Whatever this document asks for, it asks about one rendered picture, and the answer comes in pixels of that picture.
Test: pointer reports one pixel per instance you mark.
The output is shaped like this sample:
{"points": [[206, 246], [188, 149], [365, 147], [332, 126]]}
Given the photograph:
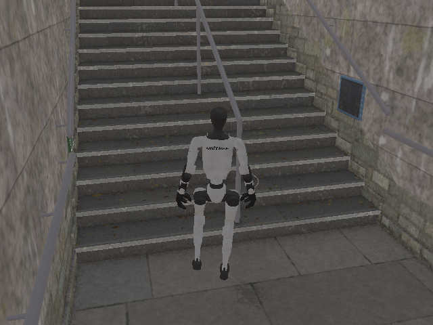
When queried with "stairs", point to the stairs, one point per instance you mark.
{"points": [[148, 223]]}

